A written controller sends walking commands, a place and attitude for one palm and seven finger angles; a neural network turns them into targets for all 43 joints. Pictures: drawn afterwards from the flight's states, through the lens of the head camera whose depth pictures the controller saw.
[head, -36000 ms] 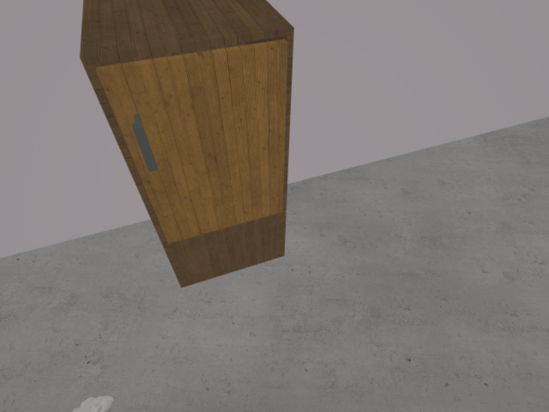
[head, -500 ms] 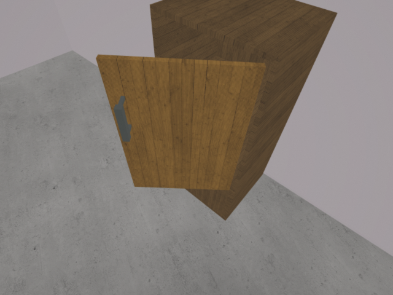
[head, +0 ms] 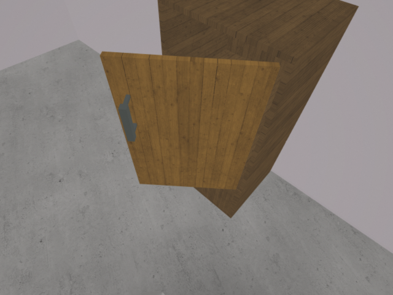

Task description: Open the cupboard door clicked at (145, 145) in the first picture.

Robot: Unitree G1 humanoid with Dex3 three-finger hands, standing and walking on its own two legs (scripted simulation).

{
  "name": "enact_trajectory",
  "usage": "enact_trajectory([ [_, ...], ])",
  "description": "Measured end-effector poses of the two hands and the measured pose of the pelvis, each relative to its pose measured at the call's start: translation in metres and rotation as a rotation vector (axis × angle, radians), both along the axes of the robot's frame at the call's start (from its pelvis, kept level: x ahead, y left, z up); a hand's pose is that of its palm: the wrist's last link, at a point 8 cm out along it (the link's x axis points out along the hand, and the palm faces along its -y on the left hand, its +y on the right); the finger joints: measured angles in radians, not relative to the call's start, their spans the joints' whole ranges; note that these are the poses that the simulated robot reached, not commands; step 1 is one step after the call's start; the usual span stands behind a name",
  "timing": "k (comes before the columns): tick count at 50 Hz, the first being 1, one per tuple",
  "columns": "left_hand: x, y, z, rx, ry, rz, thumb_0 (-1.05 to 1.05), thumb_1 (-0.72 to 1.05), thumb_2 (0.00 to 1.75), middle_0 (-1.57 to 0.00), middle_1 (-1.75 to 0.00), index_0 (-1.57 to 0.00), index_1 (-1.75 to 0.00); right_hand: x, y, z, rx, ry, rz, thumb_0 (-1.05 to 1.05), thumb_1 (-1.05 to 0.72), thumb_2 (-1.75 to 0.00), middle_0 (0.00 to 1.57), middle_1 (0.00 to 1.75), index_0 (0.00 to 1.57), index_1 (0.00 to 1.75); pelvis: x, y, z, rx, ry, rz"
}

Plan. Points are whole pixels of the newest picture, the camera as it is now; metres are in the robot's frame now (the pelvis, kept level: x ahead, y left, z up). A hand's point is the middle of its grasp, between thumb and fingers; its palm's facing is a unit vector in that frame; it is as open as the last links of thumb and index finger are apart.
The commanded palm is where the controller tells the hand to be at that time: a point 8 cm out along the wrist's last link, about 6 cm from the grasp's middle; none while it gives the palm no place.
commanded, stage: come to a stop and stand still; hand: left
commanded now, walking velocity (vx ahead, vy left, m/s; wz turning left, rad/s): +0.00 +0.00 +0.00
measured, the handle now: (129, 118) +0.53 +0.22 +0.00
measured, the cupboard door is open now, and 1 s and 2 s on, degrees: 39 39 39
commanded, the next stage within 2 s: look again from close up in 0.78 s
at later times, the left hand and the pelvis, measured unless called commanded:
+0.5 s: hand out of the picture -0.05 +0.17 -0.16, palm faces +0.01 -0.98 -0.19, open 7.4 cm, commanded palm none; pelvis -0.04 +0.01 +0.01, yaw -1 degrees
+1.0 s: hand out of the picture -0.06 +0.15 -0.17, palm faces -0.01 -0.99 -0.17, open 7.4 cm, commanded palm none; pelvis -0.04 +0.00 +0.01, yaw -1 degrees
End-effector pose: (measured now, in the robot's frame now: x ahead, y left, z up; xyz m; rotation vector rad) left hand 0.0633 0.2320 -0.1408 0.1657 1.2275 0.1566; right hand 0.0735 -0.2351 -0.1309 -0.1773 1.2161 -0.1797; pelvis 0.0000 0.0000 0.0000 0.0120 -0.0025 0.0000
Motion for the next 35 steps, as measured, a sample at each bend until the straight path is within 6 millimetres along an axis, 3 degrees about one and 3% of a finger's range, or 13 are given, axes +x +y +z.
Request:
enact_trajectory([
  [4,-0.021,0.018,-0.012,-0.014,0.035,0.033,0.00,0.92,0.90,-0.21,-0.30,-0.20,-0.30,0.001,0.015,0.005,-0.021,-0.053,0.024,0.00,-0.91,-0.89,0.20,0.30,0.20,0.30,-0.005,0.013,-0.005,-0.007,-0.023,-0.005],
  [11,-0.059,0.026,0.000,-0.014,0.094,0.060,0.00,0.92,0.90,-0.20,-0.30,-0.20,-0.30,-0.018,0.034,0.011,0.000,-0.021,0.049,-0.01,-0.93,-0.89,0.20,0.30,0.20,0.30,-0.015,0.022,0.007,-0.005,0.001,0.001],
  [17,-0.092,0.013,0.004,-0.002,0.158,0.038,0.00,0.91,0.90,-0.20,-0.30,-0.20,-0.30,-0.041,0.033,-0.003,0.051,0.002,0.023,0.00,-0.92,-0.89,0.20,0.30,0.20,0.30,-0.028,0.016,0.005,0.025,0.022,-0.015],
  [22,-0.112,-0.004,0.012,-0.011,0.181,0.018,0.00,0.91,0.90,-0.20,-0.30,-0.20,-0.30,-0.069,0.020,-0.007,0.059,0.041,-0.020,-0.01,-0.94,-0.89,0.20,0.30,0.21,0.30,-0.037,0.011,0.009,0.003,-0.001,-0.014],
  [35,-0.122,-0.033,0.002,-0.068,0.166,0.008,0.01,0.91,0.90,-0.20,-0.30,-0.20,-0.30,-0.144,0.012,-0.005,0.057,0.208,-0.052,0.00,-0.92,-0.89,0.20,0.30,0.20,0.30,-0.047,-0.005,0.010,-0.005,-0.031,-0.010],
])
